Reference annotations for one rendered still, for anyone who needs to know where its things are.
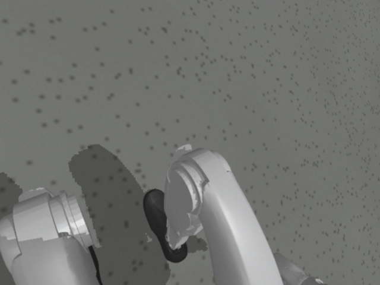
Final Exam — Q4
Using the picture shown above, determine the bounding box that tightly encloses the right robot foot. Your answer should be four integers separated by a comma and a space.
143, 189, 188, 263

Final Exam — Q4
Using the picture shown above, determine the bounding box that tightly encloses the left robot foot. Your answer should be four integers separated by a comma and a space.
88, 245, 102, 285

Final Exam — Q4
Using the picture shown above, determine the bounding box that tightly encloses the right robot hand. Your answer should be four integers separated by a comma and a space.
273, 252, 309, 285

